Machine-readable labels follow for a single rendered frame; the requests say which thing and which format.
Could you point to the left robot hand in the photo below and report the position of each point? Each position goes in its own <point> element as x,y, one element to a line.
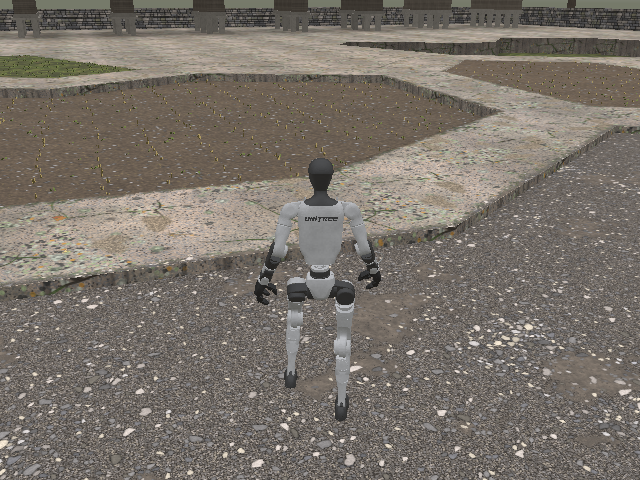
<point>260,289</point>

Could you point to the robot left upper arm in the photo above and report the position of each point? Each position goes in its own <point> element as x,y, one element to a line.
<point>288,212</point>

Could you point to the robot right upper arm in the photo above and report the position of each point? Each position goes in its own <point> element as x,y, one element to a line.
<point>351,211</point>

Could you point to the robot right shin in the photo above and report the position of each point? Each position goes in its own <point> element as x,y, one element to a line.
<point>342,371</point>

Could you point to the right robot hand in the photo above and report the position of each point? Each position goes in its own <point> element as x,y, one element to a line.
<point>366,275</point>

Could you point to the robot shin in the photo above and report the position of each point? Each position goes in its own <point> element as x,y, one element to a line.
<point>342,371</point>
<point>292,344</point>

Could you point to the right robot forearm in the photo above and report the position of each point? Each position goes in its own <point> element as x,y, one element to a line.
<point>370,260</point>

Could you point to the left robot forearm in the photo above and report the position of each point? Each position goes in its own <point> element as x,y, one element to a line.
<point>269,267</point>

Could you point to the robot left shin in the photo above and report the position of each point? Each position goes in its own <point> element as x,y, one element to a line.
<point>292,344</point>

